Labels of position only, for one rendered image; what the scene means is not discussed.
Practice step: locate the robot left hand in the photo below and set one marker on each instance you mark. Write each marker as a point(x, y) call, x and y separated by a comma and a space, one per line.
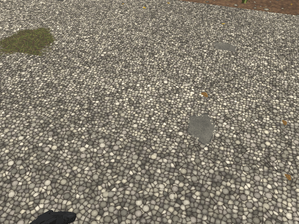
point(60, 217)

